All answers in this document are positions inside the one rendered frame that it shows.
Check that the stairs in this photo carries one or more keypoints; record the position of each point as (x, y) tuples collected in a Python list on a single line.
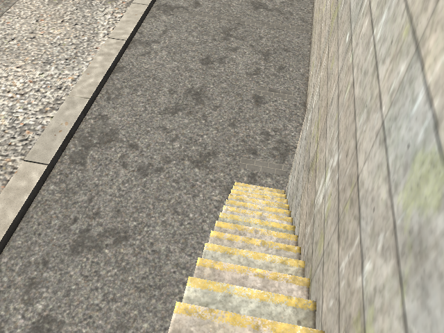
[(250, 278)]

